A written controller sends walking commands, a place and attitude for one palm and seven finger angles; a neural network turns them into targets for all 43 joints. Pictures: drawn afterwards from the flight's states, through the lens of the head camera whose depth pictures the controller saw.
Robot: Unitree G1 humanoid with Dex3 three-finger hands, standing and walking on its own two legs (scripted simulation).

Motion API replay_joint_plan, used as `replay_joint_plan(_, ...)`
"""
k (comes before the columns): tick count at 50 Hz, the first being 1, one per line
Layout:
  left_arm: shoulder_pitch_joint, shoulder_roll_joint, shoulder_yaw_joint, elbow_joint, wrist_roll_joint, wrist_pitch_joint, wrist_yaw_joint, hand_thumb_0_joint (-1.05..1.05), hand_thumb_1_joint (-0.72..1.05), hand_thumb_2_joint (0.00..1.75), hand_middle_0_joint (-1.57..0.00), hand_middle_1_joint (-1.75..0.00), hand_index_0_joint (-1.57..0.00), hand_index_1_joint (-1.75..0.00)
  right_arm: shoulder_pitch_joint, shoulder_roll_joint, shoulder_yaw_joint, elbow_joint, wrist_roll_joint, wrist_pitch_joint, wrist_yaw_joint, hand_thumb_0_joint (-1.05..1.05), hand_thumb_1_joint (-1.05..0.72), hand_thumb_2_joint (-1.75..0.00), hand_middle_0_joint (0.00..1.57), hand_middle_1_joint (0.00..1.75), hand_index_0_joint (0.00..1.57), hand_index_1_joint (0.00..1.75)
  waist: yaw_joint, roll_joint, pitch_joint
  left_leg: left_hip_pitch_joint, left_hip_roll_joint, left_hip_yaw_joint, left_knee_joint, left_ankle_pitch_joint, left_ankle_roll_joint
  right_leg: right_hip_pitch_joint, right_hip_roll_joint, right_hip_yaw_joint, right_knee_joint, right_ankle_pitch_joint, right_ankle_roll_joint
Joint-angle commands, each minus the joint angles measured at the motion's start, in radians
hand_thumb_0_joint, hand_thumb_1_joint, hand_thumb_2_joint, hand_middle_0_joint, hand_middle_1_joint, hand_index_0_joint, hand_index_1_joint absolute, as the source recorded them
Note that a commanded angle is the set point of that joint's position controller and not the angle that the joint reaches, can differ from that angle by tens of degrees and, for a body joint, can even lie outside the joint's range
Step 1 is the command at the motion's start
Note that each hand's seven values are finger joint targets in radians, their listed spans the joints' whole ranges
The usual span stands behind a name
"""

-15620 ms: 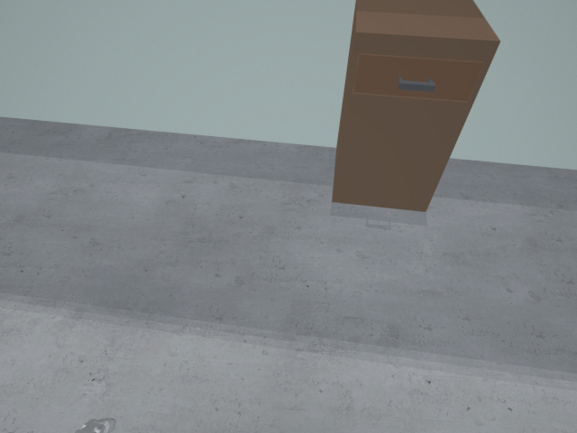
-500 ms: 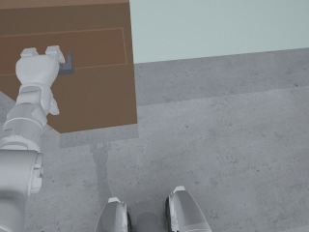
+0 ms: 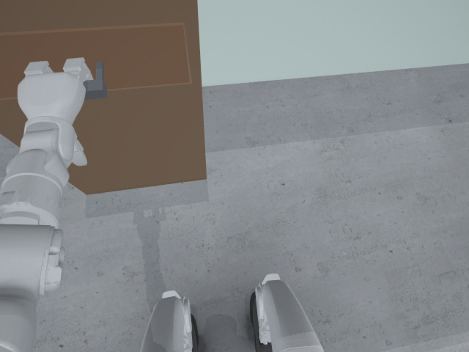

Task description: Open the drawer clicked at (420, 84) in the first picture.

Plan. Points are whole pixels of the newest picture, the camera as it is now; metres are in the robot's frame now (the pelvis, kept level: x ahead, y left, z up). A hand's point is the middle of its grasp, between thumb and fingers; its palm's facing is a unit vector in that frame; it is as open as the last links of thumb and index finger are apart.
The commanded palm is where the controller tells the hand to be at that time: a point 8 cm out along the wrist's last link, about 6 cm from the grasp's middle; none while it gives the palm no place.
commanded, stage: lower the fingers behind the handle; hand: left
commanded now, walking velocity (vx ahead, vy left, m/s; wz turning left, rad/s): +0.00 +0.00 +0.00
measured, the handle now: (67, 81) +0.58 +0.24 +0.01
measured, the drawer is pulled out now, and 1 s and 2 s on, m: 0.00 0.00 0.10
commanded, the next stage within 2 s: close the thumb around the handle in 0.16 s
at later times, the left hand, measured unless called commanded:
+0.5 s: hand (72, 114) +0.53 +0.24 -0.02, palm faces -0.06 -0.02 -1.00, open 12.2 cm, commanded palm +0.52 +0.22 +0.03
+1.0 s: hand (72, 113) +0.53 +0.24 -0.02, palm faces -0.06 -0.01 -1.00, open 5.5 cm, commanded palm +0.52 +0.22 +0.03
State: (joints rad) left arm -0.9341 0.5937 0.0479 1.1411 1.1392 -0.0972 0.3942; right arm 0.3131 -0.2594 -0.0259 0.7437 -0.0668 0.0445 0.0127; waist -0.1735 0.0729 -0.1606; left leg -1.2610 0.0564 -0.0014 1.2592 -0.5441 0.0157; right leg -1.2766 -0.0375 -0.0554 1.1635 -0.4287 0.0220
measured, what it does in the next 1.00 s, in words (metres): stands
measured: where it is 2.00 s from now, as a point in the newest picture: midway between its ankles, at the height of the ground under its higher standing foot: (226, 347)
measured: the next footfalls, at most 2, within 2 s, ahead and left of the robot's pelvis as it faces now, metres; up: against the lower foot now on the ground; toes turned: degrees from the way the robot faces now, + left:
none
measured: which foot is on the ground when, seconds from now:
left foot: down 0.00-1.00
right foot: down 0.00-1.00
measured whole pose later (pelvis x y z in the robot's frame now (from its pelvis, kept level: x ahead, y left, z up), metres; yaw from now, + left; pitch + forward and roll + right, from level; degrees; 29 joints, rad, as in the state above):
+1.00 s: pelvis +0.00 +0.00 +0.00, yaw +0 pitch +31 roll -3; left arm -0.93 0.59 0.05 1.15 1.14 -0.09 0.40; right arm 0.31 -0.27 -0.03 0.74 -0.07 0.04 0.01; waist -0.18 0.07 -0.16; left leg -1.25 0.06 0.00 1.25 -0.55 0.01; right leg -1.27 -0.03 -0.06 1.16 -0.44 0.02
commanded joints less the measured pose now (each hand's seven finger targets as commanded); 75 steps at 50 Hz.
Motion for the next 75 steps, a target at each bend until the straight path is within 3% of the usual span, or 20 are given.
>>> replay_joint_plan(1, -0.442, 0.25, 0.047, -0.184, -0.004, 0.001, 0.054, 0.0, -0.5, 0.3, -0.3, -1.2, -0.3, -1.2, 0.215, -0.194, -0.065, -0.015, 0.0, -0.003, -0.01, 0.0, -0.9, -0.9, 0.2, 0.3, 0.2, 0.3, -0.037, 0.095, -0.563, 0.422, -0.043, -0.048, -0.144, 0.422, 0.02, 0.285, 0.073, -0.014, -0.115, 0.238, -0.051)
replay_joint_plan(4, -0.413, 0.262, 0.061, -0.174, -0.007, 0.007, 0.055, 0.0, -0.5, 0.3, -0.3, -1.2, -0.3, -1.2, 0.206, -0.194, -0.062, -0.017, -0.001, -0.001, -0.009, 0.0, -0.9, -0.9, 0.2, 0.3, 0.2, 0.3, -0.022, 0.094, -0.568, 0.423, -0.045, -0.042, -0.147, 0.435, 0.019, 0.304, 0.073, -0.013, -0.113, 0.256, -0.052)
replay_joint_plan(9, -0.424, 0.27, 0.048, -0.132, -0.004, 0.018, 0.047, 0.0, -0.5, 0.3, -0.3, -1.2, -0.3, -1.2, 0.196, -0.194, -0.053, -0.023, 0.004, 0.0, -0.012, 0.0, -0.9, -0.9, 0.2, 0.3, 0.2, 0.3, -0.036, 0.066, -0.51, 0.353, -0.05, -0.032, -0.149, 0.36, 0.027, 0.308, 0.072, -0.007, -0.123, 0.221, -0.05)
replay_joint_plan(12, -0.437, 0.258, 0.035, -0.172, 0.0, 0.003, 0.041, 0.0, -0.5, 0.3, -0.3, -1.2, -0.3, -1.2, 0.204, -0.19, -0.058, -0.031, 0.003, -0.006, -0.013, 0.0, -0.9, -0.9, 0.2, 0.3, 0.2, 0.3, -0.03, 0.123, -0.566, 0.396, -0.051, -0.033, -0.143, 0.395, 0.023, 0.306, 0.073, -0.008, -0.115, 0.239, -0.053)
replay_joint_plan(13, -0.421, 0.268, 0.049, -0.162, -0.003, 0.002, 0.04, 0.0, -0.5, 0.3, -0.3, -1.2, -0.3, -1.2, 0.208, -0.193, -0.059, -0.028, 0.002, -0.006, -0.014, 0.0, -0.9, -0.9, 0.2, 0.3, 0.2, 0.3, -0.033, 0.092, -0.564, 0.397, -0.048, -0.038, -0.141, 0.407, 0.024, 0.31, 0.073, -0.009, -0.115, 0.25, -0.052)
replay_joint_plan(18, -0.409, 0.236, 0.039, -0.188, -0.005, -0.009, 0.043, 0.0, -0.22, 0.42, -0.32, -1.23, -0.32, -1.23, 0.213, -0.189, -0.065, -0.024, 0.0, -0.005, -0.01, 0.0, -0.9, -0.9, 0.2, 0.3, 0.2, 0.3, -0.027, 0.119, -0.58, 0.434, -0.044, -0.042, -0.137, 0.46, 0.017, 0.3, 0.074, -0.013, -0.109, 0.275, -0.053)
replay_joint_plan(26, -0.4, 0.279, 0.07, -0.19, -0.004, 0.005, 0.061, 0.0, 0.23, 0.61, -0.35, -1.28, -0.35, -1.28, 0.205, -0.195, -0.062, -0.021, -0.001, 0.003, -0.009, 0.0, -0.9, -0.9, 0.2, 0.3, 0.2, 0.3, -0.012, 0.113, -0.579, 0.417, -0.047, -0.035, -0.143, 0.445, 0.019, 0.323, 0.073, -0.009, -0.11, 0.277, -0.053)
replay_joint_plan(31, -0.395, 0.217, 0.03, -0.19, -0.01, 0.009, 0.056, 0.0, 0.51, 0.73, -0.37, -1.31, -0.37, -1.31, 0.207, -0.188, -0.066, -0.022, 0.002, 0.002, -0.008, 0.0, -0.9, -0.9, 0.2, 0.3, 0.2, 0.3, -0.023, 0.113, -0.572, 0.443, -0.045, -0.039, -0.15, 0.465, 0.016, 0.319, 0.074, -0.012, -0.12, 0.288, -0.052)
replay_joint_plan(34, -0.418, 0.243, 0.044, -0.167, -0.014, 0.011, 0.054, 0.0, 0.68, 0.8, -0.38, -1.33, -0.38, -1.33, 0.208, -0.191, -0.061, -0.01, 0.002, 0.001, -0.011, 0.0, -0.9, -0.9, 0.2, 0.3, 0.2, 0.3, -0.034, 0.069, -0.539, 0.401, -0.046, -0.034, -0.153, 0.416, 0.023, 0.327, 0.073, -0.008, -0.128, 0.263, -0.049)
replay_joint_plan(36, -0.422, 0.267, 0.054, -0.178, -0.01, 0.005, 0.055, 0.0, 0.79, 0.85, -0.39, -1.34, -0.39, -1.34, 0.205, -0.193, -0.059, -0.016, 0.002, 0.0, -0.013, 0.0, -0.9, -0.9, 0.2, 0.3, 0.2, 0.3, -0.025, 0.092, -0.556, 0.39, -0.05, -0.029, -0.152, 0.404, 0.024, 0.339, 0.072, -0.005, -0.124, 0.264, -0.05)
replay_joint_plan(38, -0.401, 0.247, 0.041, -0.149, -0.007, 0.009, 0.052, 0.0, 0.9, 0.9, -0.4, -1.35, -0.4, -1.35, 0.204, -0.189, -0.058, -0.019, 0.003, -0.001, -0.012, 0.0, -0.9, -0.9, 0.2, 0.3, 0.2, 0.3, -0.03, 0.072, -0.534, 0.37, -0.051, -0.025, -0.148, 0.396, 0.027, 0.34, 0.074, -0.006, -0.124, 0.264, -0.05)
replay_joint_plan(42, -0.406, 0.28, 0.059, -0.149, -0.002, 0.003, 0.048, 0.0, 0.9, 0.9, -0.4, -1.35, -0.4, -1.35, 0.205, -0.193, -0.056, -0.024, 0.002, -0.001, -0.015, 0.0, -0.9, -0.9, 0.2, 0.3, 0.2, 0.3, -0.025, 0.073, -0.549, 0.361, -0.052, -0.026, -0.142, 0.392, 0.027, 0.337, 0.073, -0.004, -0.115, 0.261, -0.05)
replay_joint_plan(47, -0.42, 0.261, 0.056, -0.2, -0.006, -0.006, 0.054, 0.0, 0.9, 0.9, -0.4, -1.35, -0.4, -1.35, 0.213, -0.19, -0.065, -0.023, -0.001, -0.002, -0.011, 0.0, -0.9, -0.9, 0.2, 0.3, 0.2, 0.3, -0.022, 0.123, -0.614, 0.435, -0.047, -0.037, -0.134, 0.472, 0.018, 0.33, 0.074, -0.007, -0.104, 0.303, -0.052)
replay_joint_plan(53, -0.368, 0.25, 0.059, -0.196, -0.019, 0.001, 0.053, 0.0, 0.9, 0.9, -0.4, -1.35, -0.4, -1.35, 0.208, -0.189, -0.065, -0.022, 0.002, 0.002, -0.008, 0.0, -0.9, -0.9, 0.2, 0.3, 0.2, 0.3, -0.013, 0.094, -0.594, 0.418, -0.049, -0.025, -0.141, 0.462, 0.023, 0.366, 0.074, -0.002, -0.119, 0.321, -0.049)
replay_joint_plan(59, -0.222, 0.252, 0.092, -0.213, -0.036, -0.008, 0.045, 0.0, 0.9, 0.9, -0.4, -1.35, -0.4, -1.35, 0.19, -0.188, -0.064, -0.03, 0.003, 0.011, -0.003, 0.0, -0.9, -0.9, 0.2, 0.3, 0.2, 0.3, 0.036, 0.078, -0.595, 0.433, -0.048, -0.016, -0.164, 0.492, 0.02, 0.419, 0.074, -0.001, -0.118, 0.362, -0.051)
replay_joint_plan(64, -0.1, 0.202, 0.091, -0.26, -0.04, -0.018, 0.061, 0.0, 0.9, 0.9, -0.4, -1.35, -0.4, -1.35, 0.175, -0.181, -0.074, -0.038, 0.005, 0.018, 0.001, 0.0, -0.9, -0.9, 0.2, 0.3, 0.2, 0.3, 0.065, 0.047, -0.594, 0.464, -0.046, -0.01, -0.181, 0.531, 0.017, 0.453, 0.072, -0.002, -0.127, 0.393, -0.052)
replay_joint_plan(66, -0.075, 0.159, 0.068, -0.27, -0.039, -0.016, 0.076, 0.0, 0.9, 0.9, -0.4, -1.35, -0.4, -1.35, 0.171, -0.177, -0.079, -0.037, 0.006, 0.021, 0.002, 0.0, -0.9, -0.9, 0.2, 0.3, 0.2, 0.3, 0.059, 0.047, -0.551, 0.469, -0.043, -0.007, -0.192, 0.531, 0.015, 0.442, 0.073, -0.005, -0.139, 0.392, -0.05)
replay_joint_plan(69, -0.035, 0.181, 0.103, -0.298, -0.038, -0.015, 0.099, 0.0, 0.9, 0.9, -0.4, -1.35, -0.4, -1.35, 0.157, -0.181, -0.081, -0.033, 0.003, 0.026, 0.004, 0.0, -0.9, -0.9, 0.2, 0.3, 0.2, 0.3, 0.082, 0.02, -0.56, 0.482, -0.042, -0.006, -0.202, 0.55, 0.014, 0.469, 0.071, -0.004, -0.136, 0.408, -0.053)
replay_joint_plan(72, -0.021, 0.122, 0.065, -0.287, -0.03, -0.002, 0.12, 0.0, 0.9, 0.9, -0.4, -1.35, -0.4, -1.35, 0.145, -0.175, -0.085, -0.032, 0.004, 0.03, 0.003, 0.0, -0.9, -0.9, 0.2, 0.3, 0.2, 0.3, 0.066, 0.001, -0.497, 0.476, -0.041, -0.002, -0.215, 0.529, 0.014, 0.452, 0.071, -0.007, -0.151, 0.391, -0.051)
replay_joint_plan(75, 0.014, 0.113, 0.073, -0.323, -0.025, 0.0, 0.138, 0.0, 0.9, 0.9, -0.4, -1.35, -0.4, -1.35, 0.136, -0.171, -0.09, -0.038, 0.002, 0.036, 0.005, 0.0, -0.9, -0.9, 0.2, 0.3, 0.2, 0.3, 0.084, 0.018, -0.54, 0.519, -0.043, -0.004, -0.22, 0.575, 0.01, 0.472, 0.068, -0.006, -0.147, 0.417, -0.053)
